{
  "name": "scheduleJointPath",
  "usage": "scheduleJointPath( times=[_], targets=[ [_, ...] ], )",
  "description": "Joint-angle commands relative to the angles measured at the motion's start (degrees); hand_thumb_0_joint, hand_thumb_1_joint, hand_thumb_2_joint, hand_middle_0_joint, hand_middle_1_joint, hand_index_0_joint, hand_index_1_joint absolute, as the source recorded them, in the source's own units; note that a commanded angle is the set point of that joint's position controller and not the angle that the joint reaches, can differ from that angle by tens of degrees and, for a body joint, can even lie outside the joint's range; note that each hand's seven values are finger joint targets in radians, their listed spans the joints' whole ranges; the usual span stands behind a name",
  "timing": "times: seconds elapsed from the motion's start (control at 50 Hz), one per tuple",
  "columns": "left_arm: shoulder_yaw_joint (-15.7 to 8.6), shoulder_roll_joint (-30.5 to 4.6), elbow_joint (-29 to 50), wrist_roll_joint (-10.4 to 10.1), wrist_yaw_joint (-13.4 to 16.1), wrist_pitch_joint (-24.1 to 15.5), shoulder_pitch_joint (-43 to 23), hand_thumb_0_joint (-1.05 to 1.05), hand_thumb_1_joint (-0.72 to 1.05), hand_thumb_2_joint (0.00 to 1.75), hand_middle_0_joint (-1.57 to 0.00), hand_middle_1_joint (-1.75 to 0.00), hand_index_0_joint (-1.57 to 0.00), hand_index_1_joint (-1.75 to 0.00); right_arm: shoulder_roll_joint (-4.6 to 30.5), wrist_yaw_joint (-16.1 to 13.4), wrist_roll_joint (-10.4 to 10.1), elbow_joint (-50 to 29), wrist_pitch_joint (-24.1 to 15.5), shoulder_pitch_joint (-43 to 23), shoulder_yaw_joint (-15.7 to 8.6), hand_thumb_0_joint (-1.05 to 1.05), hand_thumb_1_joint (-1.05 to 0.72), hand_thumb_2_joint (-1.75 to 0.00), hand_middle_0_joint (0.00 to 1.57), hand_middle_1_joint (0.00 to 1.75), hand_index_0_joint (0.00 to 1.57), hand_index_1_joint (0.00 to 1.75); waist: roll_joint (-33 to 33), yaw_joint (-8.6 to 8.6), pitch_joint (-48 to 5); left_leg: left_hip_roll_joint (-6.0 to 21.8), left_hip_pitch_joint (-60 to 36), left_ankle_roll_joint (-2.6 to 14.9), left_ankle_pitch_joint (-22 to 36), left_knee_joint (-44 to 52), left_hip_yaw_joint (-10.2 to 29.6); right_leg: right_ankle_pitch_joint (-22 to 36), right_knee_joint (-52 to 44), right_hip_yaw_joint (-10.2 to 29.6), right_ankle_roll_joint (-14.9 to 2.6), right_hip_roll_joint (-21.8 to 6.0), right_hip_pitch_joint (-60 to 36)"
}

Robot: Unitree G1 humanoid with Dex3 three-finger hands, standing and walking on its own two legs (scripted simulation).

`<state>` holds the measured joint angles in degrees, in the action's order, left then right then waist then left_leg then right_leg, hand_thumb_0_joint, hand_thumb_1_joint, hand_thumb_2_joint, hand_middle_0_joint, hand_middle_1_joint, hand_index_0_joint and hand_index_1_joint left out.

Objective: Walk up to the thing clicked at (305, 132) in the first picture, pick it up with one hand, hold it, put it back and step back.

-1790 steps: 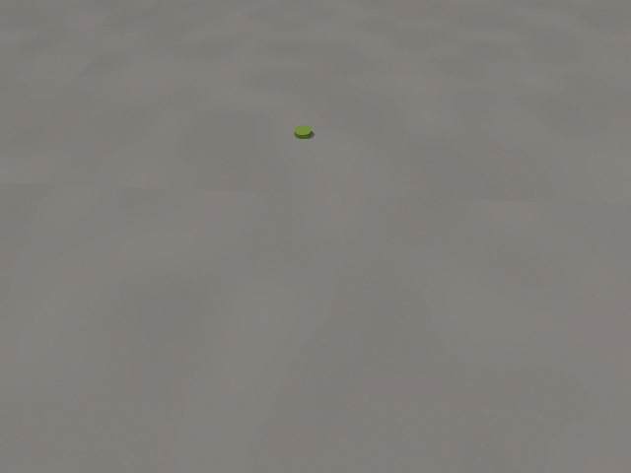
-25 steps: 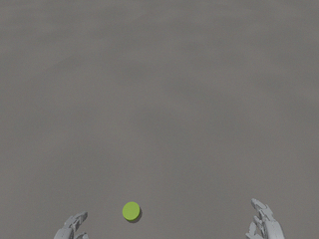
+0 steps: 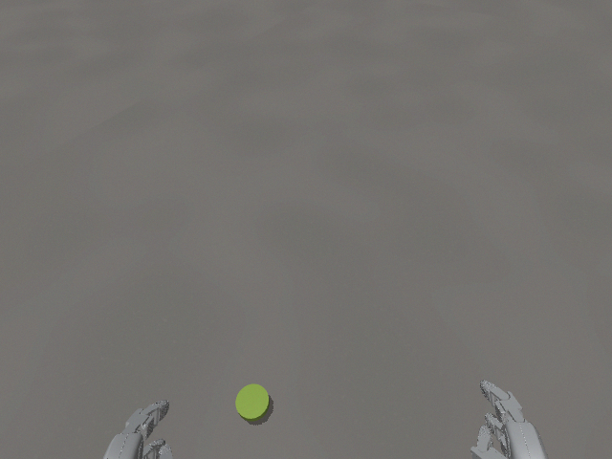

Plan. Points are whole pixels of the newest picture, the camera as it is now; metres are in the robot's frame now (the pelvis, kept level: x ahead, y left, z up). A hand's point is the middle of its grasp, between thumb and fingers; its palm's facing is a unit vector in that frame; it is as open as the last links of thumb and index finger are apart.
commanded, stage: stand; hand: left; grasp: from above
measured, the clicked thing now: (252, 402) +0.45 +0.18 -0.70
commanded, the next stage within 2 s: none
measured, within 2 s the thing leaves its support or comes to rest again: neither
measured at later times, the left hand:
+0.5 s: hand out of the picture +0.04 +0.24 -0.11, palm faces +0.04 -0.95 -0.32, open 7.4 cm
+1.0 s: hand out of the picture +0.04 +0.24 -0.10, palm faces +0.02 -0.94 -0.34, open 7.4 cm
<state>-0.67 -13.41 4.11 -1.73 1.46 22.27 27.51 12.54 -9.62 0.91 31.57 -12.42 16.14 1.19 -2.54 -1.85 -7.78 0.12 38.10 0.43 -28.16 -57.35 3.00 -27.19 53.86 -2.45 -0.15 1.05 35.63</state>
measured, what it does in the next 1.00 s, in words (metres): rises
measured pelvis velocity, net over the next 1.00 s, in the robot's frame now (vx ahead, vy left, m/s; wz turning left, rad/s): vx -0.01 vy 0.00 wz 0.00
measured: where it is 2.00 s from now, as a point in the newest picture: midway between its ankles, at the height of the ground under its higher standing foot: outside the picture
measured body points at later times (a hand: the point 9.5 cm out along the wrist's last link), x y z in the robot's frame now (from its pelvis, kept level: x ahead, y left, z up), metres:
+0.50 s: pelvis +0.00 +0.01 +0.06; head +0.00 +0.01 +0.51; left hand +0.04 +0.29 -0.08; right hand +0.07 -0.27 -0.08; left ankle +0.01 +0.11 -0.68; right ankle +0.00 -0.12 -0.68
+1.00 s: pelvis -0.01 +0.00 +0.07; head +0.00 -0.01 +0.51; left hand +0.04 +0.29 -0.07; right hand +0.06 -0.28 -0.08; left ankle +0.01 +0.11 -0.68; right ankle +0.00 -0.12 -0.68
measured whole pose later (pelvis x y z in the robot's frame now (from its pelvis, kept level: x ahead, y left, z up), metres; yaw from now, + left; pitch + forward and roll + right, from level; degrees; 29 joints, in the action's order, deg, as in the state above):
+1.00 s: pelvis -0.01 +0.00 +0.07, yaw +0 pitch -4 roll +0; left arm -2.0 -16.5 -66.7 1.5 1.5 0.0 8.1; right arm 17.6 -1.1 1.3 64.9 -0.2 7.5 -1.5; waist -1.2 0.7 3.6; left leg -1.5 6.0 0.9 -9.9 -19.3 1.2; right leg -10.6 19.6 -0.4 0.6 -0.9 5.6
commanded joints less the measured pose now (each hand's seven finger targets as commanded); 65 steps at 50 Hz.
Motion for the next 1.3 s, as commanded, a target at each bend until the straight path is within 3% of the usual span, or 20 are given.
scheduleJointPath(
  times=[0.0, 0.04, 0.08, 0.14, 0.22, 0.28, 0.34, 0.44, 0.46, 0.54, 0.56, 0.7, 0.82, 0.9, 1.02, 1.1, 1.28],
  targets=[
    [-4.9, -11.0, -18.3, 5.6, 1.6, -17.4, -10.4, 0.00, 0.90, 0.90, -0.20, -0.30, -0.20, -0.30, 14.3, 4.7, 5.8, 3.3, 5.5, -6.4, -5.9, 0.00, -0.90, -0.90, 0.20, 0.30, 0.20, 0.30, 4.9, 2.57, 1.4, 2.2, -11.9, 3.48, 24.7, 14.2, 3.3, 16.4, -13.0, 8.5, -4.83, -3.8, -12.0],
    [-4.3, -11.8, -23.6, 5.7, 1.1, -19.6, -12.4, 0.00, 0.90, 0.90, -0.20, -0.30, -0.20, -0.30, 12.7, 6.6, 3.5, 6.2, 6.5, -6.2, -5.6, 0.00, -0.90, -0.90, 0.20, 0.30, 0.20, 0.30, 4.0, 2.91, -1.5, 1.4, -15.4, 3.33, 22.2, 15.7, 2.2, 19.4, -13.6, 9.9, -4.39, -5.7, -16.7],
    [-4.5, -11.6, -28.8, 4.8, 0.8, -20.0, -14.9, 0.00, 0.90, 0.90, -0.20, -0.30, -0.20, -0.30, 11.6, 7.8, 2.1, 7.8, 7.1, -7.3, -5.4, 0.00, -0.90, -0.90, 0.20, 0.30, 0.20, 0.30, 6.8, 3.17, 0.0, 0.8, -17.1, 2.80, 19.0, 17.1, 1.4, 16.5, -17.0, 9.7, -3.54, -6.2, -16.3],
    [-4.3, -11.0, -36.3, 4.5, 1.1, -21.1, -17.3, 0.00, 0.90, 0.90, -0.20, -0.30, -0.20, -0.30, 11.6, 8.5, 2.1, 11.4, 8.1, -8.2, -5.9, 0.00, -0.90, -0.90, 0.20, 0.30, 0.20, 0.30, 3.7, 3.35, 1.6, 1.7, -19.9, 2.82, 17.1, 21.4, 3.4, 13.8, -19.6, 8.7, -2.35, -6.0, -16.4],
    [-4.2, -10.1, -44.4, 4.2, 1.0, -22.3, -17.6, 0.00, 0.90, 0.90, -0.20, -0.30, -0.20, -0.30, 12.2, 8.3, 2.2, 15.2, 8.9, -8.6, -5.7, 0.00, -0.90, -0.90, 0.20, 0.30, 0.20, 0.30, -0.6, 3.55, 4.4, 4.0, -20.4, 2.81, 18.5, 28.9, 6.2, 15.8, -21.8, 6.2, -1.12, -4.6, -21.2],
    [-4.2, -10.9, -49.7, 4.2, 1.1, -22.8, -17.9, 0.00, 0.90, 0.90, -0.20, -0.30, -0.20, -0.30, 12.5, 7.9, 1.8, 17.5, 9.6, -9.3, -5.6, 0.00, -0.90, -0.90, 0.20, 0.30, 0.20, 0.30, 1.8, 3.34, 5.7, 3.9, -22.7, 2.32, 18.7, 31.4, 5.8, 17.8, -26.0, 6.8, -1.30, -5.3, -23.8],
    [-4.2, -11.4, -53.7, 3.8, 1.3, -23.2, -18.9, 0.00, 0.90, 0.90, -0.20, -0.30, -0.20, -0.30, 13.0, 7.5, 1.5, 20.4, 10.0, -7.9, -5.5, 0.00, -0.90, -0.90, 0.20, 0.30, 0.20, 0.30, 2.5, 2.50, 5.3, 3.8, -26.7, 1.86, 24.0, 33.0, 4.8, 22.3, -28.4, 7.1, -1.28, -6.1, -26.0],
    [-3.8, -12.1, -59.6, 3.6, 1.3, -23.2, -18.4, 0.00, 0.90, 0.90, -0.20, -0.30, -0.20, -0.30, 13.7, 7.4, 1.0, 24.0, 10.6, -8.4, -5.5, 0.00, -0.90, -0.90, 0.20, 0.30, 0.20, 0.30, 2.2, 2.89, 7.7, 4.1, -29.1, 1.46, 21.5, 37.0, 4.7, 19.6, -32.8, 7.3, -0.84, -6.5, -27.5],
    [-3.8, -12.3, -60.2, 3.6, 1.3, -23.3, -18.7, 0.00, 0.90, 0.90, -0.20, -0.30, -0.20, -0.30, 13.8, 7.4, 0.9, 24.4, 10.6, -8.3, -5.4, 0.00, -0.90, -0.90, 0.20, 0.30, 0.20, 0.30, 2.3, 2.72, 7.3, 4.3, -29.5, 1.54, 23.5, 37.1, 4.7, 20.9, -33.2, 7.1, -0.87, -6.7, -28.6],
    [-3.6, -12.4, -63.1, 3.6, 1.2, -22.9, -19.2, 0.00, 0.90, 0.90, -0.20, -0.30, -0.20, -0.30, 14.6, 7.3, 0.9, 26.4, 10.9, -8.5, -5.4, 0.00, -0.90, -0.90, 0.20, 0.30, 0.20, 0.30, 1.3, 2.69, 10.1, 4.8, -27.9, 1.32, 16.4, 41.1, 5.8, 18.2, -34.3, 6.6, -0.38, -6.3, -29.0],
    [-3.5, -12.5, -63.7, 3.5, 1.2, -23.0, -18.7, 0.00, 0.90, 0.90, -0.20, -0.30, -0.20, -0.30, 14.5, 7.4, 0.9, 26.7, 10.8, -9.0, -5.3, 0.00, -0.90, -0.90, 0.20, 0.30, 0.20, 0.30, 1.5, 3.08, 9.5, 4.8, -28.6, 1.38, 18.4, 41.1, 5.7, 19.3, -34.6, 6.8, -0.54, -6.6, -29.7],
    [-3.2, -12.6, -66.5, 3.6, 1.0, -23.2, -18.8, 0.00, 0.90, 0.90, -0.20, -0.30, -0.20, -0.30, 14.7, 7.6, 0.6, 28.4, 11.1, -9.8, -5.0, 0.00, -0.90, -0.90, 0.20, 0.30, 0.20, 0.30, 2.5, 2.90, 10.5, 4.9, -30.2, 1.29, 16.4, 41.9, 5.4, 17.5, -37.0, 6.9, -0.30, -6.8, -28.2],
    [-3.3, -13.8, -67.2, 3.4, 1.0, -23.3, -20.6, 0.00, 0.90, 0.90, -0.20, -0.30, -0.20, -0.30, 14.8, 7.7, 0.5, 29.3, 10.8, -10.0, -4.6, 0.00, -0.90, -0.90, 0.20, 0.30, 0.20, 0.30, 2.7, 2.69, 9.5, 5.1, -30.6, 1.08, 19.7, 42.2, 5.0, 19.8, -37.4, 7.4, -0.51, -7.4, -29.7],
    [-3.1, -13.8, -67.8, 3.3, 0.8, -23.3, -20.4, 0.00, 0.90, 0.90, -0.20, -0.30, -0.20, -0.30, 15.3, 7.8, 0.4, 29.7, 11.0, -10.5, -4.5, 0.00, -0.90, -0.90, 0.20, 0.30, 0.20, 0.30, 3.0, 2.64, 9.8, 5.4, -30.6, 1.25, 18.3, 42.1, 5.0, 18.7, -38.1, 7.4, -0.49, -7.4, -29.2],
    [-3.2, -14.7, -67.9, 3.0, 0.7, -23.5, -21.7, 0.00, 0.90, 0.90, -0.20, -0.30, -0.20, -0.30, 15.5, 7.9, 0.3, 30.2, 10.8, -10.7, -4.1, 0.00, -0.90, -0.90, 0.20, 0.30, 0.20, 0.30, 3.1, 2.46, 8.6, 5.6, -32.0, 1.16, 23.2, 41.8, 4.4, 21.9, -38.3, 7.8, -0.67, -7.7, -30.2],
    [-3.1, -14.6, -68.1, 3.1, 0.6, -23.4, -21.9, 0.00, 0.90, 0.90, -0.20, -0.30, -0.20, -0.30, 15.9, 7.9, 0.3, 30.3, 10.9, -11.2, -4.0, 0.00, -0.90, -0.90, 0.20, 0.30, 0.20, 0.30, 2.8, 2.51, 8.9, 5.8, -31.5, 1.30, 21.6, 42.2, 4.3, 21.1, -38.4, 7.6, -0.64, -7.6, -30.0],
    [-3.1, -14.9, -67.9, 2.9, 0.3, -23.7, -23.0, 0.00, 0.90, 0.90, -0.20, -0.30, -0.20, -0.30, 16.7, 7.9, 0.2, 30.5, 10.7, -11.1, -3.8, 0.00, -0.90, -0.90, 0.20, 0.30, 0.20, 0.30, 2.3, 2.30, 7.6, 6.3, -32.0, 1.39, 24.7, 41.5, 4.1, 23.6, -38.7, 7.9, -0.68, -8.0, -31.5]
  ],
)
